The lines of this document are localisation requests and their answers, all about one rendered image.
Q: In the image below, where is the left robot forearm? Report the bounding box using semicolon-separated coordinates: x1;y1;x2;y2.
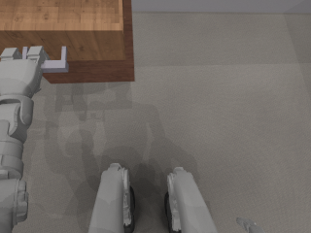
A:
0;94;34;181

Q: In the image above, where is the robot shin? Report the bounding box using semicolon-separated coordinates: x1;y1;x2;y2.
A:
169;167;190;231
101;163;131;224

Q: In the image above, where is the handle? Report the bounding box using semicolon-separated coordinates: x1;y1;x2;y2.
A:
22;46;69;73

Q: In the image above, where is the robot left upper arm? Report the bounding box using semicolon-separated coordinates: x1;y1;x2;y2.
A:
0;178;29;233

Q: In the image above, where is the cabinet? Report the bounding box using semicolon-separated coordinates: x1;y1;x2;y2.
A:
42;0;135;84

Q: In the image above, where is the right robot hand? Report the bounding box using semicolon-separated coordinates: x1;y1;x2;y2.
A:
236;216;265;233

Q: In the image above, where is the drawer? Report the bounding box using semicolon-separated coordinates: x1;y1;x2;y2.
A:
0;0;126;61

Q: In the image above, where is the left robot hand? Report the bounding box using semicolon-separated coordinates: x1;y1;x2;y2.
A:
0;46;51;99

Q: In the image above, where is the left robot shin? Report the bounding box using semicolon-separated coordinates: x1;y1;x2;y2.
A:
101;163;131;224

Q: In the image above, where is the right robot shin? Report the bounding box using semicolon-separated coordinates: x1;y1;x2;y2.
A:
169;167;190;231

